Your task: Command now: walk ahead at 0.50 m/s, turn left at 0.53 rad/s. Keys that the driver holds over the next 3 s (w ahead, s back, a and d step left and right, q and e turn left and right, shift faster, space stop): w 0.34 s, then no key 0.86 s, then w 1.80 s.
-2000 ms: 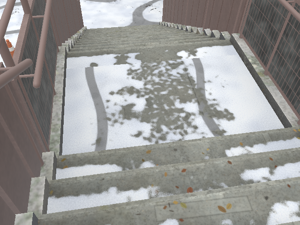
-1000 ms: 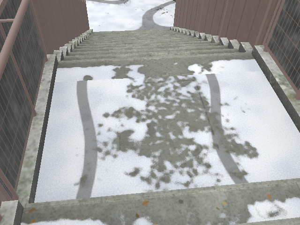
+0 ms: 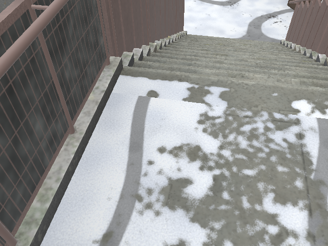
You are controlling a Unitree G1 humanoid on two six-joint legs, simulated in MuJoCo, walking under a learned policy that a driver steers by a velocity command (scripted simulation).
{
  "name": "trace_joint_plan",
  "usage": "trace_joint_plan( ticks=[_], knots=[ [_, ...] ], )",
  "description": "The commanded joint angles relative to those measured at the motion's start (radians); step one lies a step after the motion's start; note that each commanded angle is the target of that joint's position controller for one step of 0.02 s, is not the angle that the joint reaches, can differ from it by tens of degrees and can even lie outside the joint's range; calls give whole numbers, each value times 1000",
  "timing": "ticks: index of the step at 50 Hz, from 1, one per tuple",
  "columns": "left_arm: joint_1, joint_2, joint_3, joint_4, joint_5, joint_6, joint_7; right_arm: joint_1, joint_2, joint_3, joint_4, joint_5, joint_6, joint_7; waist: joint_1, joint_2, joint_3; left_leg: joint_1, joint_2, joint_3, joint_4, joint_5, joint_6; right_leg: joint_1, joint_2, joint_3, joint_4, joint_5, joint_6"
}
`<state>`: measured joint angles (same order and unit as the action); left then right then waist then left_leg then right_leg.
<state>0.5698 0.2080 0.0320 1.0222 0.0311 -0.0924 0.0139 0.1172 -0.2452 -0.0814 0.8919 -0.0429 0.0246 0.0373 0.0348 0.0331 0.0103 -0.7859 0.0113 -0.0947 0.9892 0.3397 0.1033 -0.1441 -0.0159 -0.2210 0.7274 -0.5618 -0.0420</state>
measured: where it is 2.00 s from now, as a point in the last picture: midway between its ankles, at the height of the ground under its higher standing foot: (178, 228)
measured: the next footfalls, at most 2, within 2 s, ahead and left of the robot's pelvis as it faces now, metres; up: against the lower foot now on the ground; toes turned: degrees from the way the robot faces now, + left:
left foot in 0.22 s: +0.28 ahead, +0.12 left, -0.16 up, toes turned +9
right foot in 0.76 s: +0.55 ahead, -0.09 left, -0.32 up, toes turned +4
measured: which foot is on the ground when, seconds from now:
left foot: up 0.00-0.20, down 0.22-0.76, up 0.78-1.00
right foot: down 0.00-0.22, up 0.24-0.74, down 0.76-1.00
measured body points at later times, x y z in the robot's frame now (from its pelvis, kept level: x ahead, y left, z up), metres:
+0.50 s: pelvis +0.27 +0.05 -0.14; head +0.29 +0.06 +0.31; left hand +0.29 +0.30 -0.29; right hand +0.26 -0.21 -0.28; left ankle +0.24 +0.11 -0.86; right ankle +0.41 -0.10 -0.80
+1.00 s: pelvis +0.45 -0.01 -0.29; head +0.46 -0.03 +0.16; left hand +0.41 +0.22 -0.44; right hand +0.55 -0.22 -0.45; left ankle +0.44 +0.10 -0.80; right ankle +0.51 -0.09 -1.03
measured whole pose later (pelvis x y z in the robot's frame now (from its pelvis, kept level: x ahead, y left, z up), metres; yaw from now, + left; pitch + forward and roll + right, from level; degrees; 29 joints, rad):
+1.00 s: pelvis +0.45 -0.01 -0.29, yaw +6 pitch +0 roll +1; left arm 0.35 0.14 0.00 1.06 0.03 -0.03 0.02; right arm 0.22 -0.18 -0.02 0.95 -0.04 0.04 -0.03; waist 0.01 0.03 0.00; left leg -0.86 -0.04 0.04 1.80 -0.47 0.02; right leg -0.32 0.00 -0.05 0.50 -0.19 -0.06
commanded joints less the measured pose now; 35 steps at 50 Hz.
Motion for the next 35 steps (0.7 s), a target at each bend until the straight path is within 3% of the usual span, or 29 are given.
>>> trace_joint_plan(
  ticks=[1,3,5,7,8,9,10,11,12,13,14,15,16,17,18,19,20,21,22,23,24,25,26,28,30,32,33,35],
  knots=[
    [12,70,0,-42,11,-20,13,-177,6,15,-76,-2,-40,23,27,-32,154,47,-9,43,-228,237,3,-136,-230,207,-184,209,-55],
    [29,82,-1,-32,22,-13,10,-224,15,25,-84,23,-46,37,66,-61,192,111,-10,84,-361,224,-5,-112,-227,183,-141,222,-72],
    [59,87,0,-10,23,-4,13,-285,7,30,-106,37,-51,29,116,-87,227,104,5,106,-484,158,-15,-10,-228,189,-74,327,-84],
    [99,83,1,27,17,23,25,-250,12,41,-92,21,-64,22,128,-100,219,233,27,142,-590,72,-7,23,-224,165,14,515,-94],
    [103,84,1,41,17,38,27,-184,4,41,-61,16,-66,10,105,-85,193,337,23,154,-605,0,2,19,-212,165,119,593,-104],
    [99,94,2,48,21,48,31,-64,-16,32,-15,13,-65,-3,59,-73,140,436,6,173,-633,-68,17,47,-207,157,256,729,-115],
    [89,103,3,54,15,57,39,121,-37,21,54,6,-67,-8,-27,-57,60,656,18,155,-705,-42,31,-9,-194,160,467,745,-129],
    [92,105,10,69,10,61,33,269,-100,-4,124,-1,-61,-15,-106,39,-46,915,38,168,-704,19,34,-134,-129,98,764,493,-104],
    [191,42,8,67,-14,59,28,363,-182,-17,146,-14,-64,-3,-62,222,-164,1299,219,33,-308,623,116,-540,-15,77,1230,-398,-57],
    [158,70,6,7,-57,42,31,446,-205,-25,127,24,-57,-3,-138,161,-384,1511,369,-159,-160,627,225,-750,-18,244,1328,-391,-54],
    [27,108,13,-54,-65,31,29,452,-190,-22,116,35,-42,-17,-188,109,-399,1475,435,-283,-368,208,296,-909,-36,222,1280,-289,-28],
    [-115,105,14,-89,-37,32,25,352,-142,-6,92,14,-39,-34,-157,73,-210,1237,400,-287,-544,-253,276,-964,-64,226,1118,-100,-31],
    [-139,128,28,-81,8,45,16,283,-104,2,83,22,-42,-39,-109,14,-111,996,380,-302,-606,-388,262,-851,-81,230,1023,-22,-21],
    [-85,125,32,-51,32,67,9,219,-72,15,62,22,-63,-33,-28,-58,-22,760,364,-276,-604,-334,254,-712,-109,260,801,83,-3],
    [-74,70,26,-25,44,79,10,200,-50,22,72,17,-80,-30,-2,-79,47,592,343,-240,-582,-176,237,-627,-108,282,725,157,13],
    [-103,2,12,-34,30,93,3,200,-65,23,75,28,-98,-35,25,-76,78,441,284,-153,-630,-119,208,-530,-107,283,536,283,47],
    [-108,-13,11,-43,32,100,-2,194,-76,21,88,48,-113,-40,37,-22,64,396,248,-112,-642,7,193,-441,-96,257,422,339,55],
    [-76,-11,9,-26,35,107,-1,203,-78,23,106,44,-114,-41,55,17,25,359,232,-54,-611,197,179,-340,-83,238,377,374,52],
    [-6,18,18,5,19,111,-2,191,-86,17,101,33,-113,-33,73,67,-27,366,211,-7,-567,260,159,-282,-54,214,413,502,31],
    [-8,22,23,13,8,107,-12,214,-70,17,104,33,-114,-24,68,59,-29,390,169,16,-550,144,146,-321,-57,216,352,620,9],
    [-128,54,37,-26,11,95,-17,260,-35,24,136,47,-119,-31,34,52,13,453,170,-35,-525,-47,138,-425,-76,269,286,730,-1],
    [-201,70,44,-48,16,87,-21,289,-25,30,144,43,-117,-39,12,42,38,509,178,-70,-503,-134,139,-511,-82,287,241,770,-8],
    [-244,46,38,-57,14,82,-28,293,-22,31,141,44,-114,-45,-1,23,52,478,153,-40,-488,-271,130,-494,-82,275,125,858,-8],
    [-328,47,37,-87,17,68,-38,316,-10,40,155,33,-113,-55,-28,30,52,472,158,-83,-415,-478,124,-469,-69,291,45,990,-2],
    [-422,43,32,-118,14,68,-41,349,-25,41,150,15,-109,-58,-74,6,74,476,160,-111,-356,-584,131,-468,-43,285,-43,962,13],
    [-486,32,25,-136,-2,60,-42,369,-34,42,145,9,-106,-66,-106,9,104,469,155,-112,-295,-597,122,-425,-39,287,-170,942,26],
    [-506,28,23,-135,-7,50,-47,384,-23,46,144,3,-104,-73,-125,-13,113,464,150,-111,-267,-623,113,-387,-53,295,-247,976,25],
    [-472,37,26,-117,-25,43,-56,395,-24,48,144,-11,-94,-86,-134,2,135,470,137,-134,-196,-591,111,-297,-88,319,-392,978,17]
  ],
)
Over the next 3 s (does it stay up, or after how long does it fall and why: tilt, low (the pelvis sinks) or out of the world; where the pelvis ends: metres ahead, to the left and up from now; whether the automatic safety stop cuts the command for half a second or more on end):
stays up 1.28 -0.01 -0.28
